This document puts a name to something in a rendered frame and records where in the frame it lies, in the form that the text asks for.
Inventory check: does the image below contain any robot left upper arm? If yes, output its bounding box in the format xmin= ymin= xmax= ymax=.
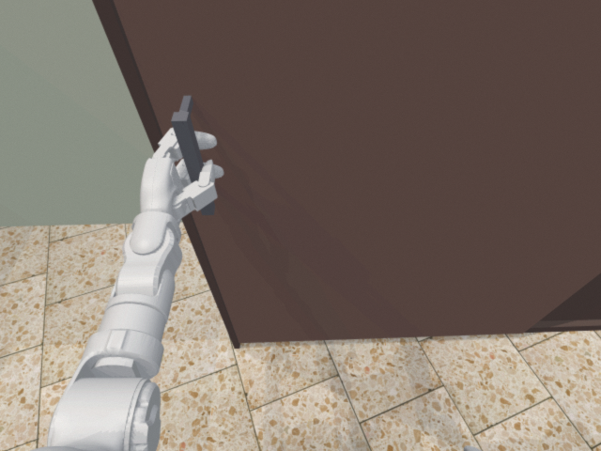
xmin=30 ymin=378 xmax=161 ymax=451

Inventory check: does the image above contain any left robot hand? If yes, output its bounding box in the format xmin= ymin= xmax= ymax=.
xmin=140 ymin=128 xmax=224 ymax=225

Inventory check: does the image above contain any left robot forearm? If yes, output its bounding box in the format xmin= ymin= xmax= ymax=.
xmin=47 ymin=211 xmax=182 ymax=446

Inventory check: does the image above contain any handle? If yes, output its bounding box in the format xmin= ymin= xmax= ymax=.
xmin=171 ymin=96 xmax=215 ymax=215

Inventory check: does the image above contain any wardrobe door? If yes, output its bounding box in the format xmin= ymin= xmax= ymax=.
xmin=539 ymin=273 xmax=601 ymax=321
xmin=114 ymin=0 xmax=601 ymax=343

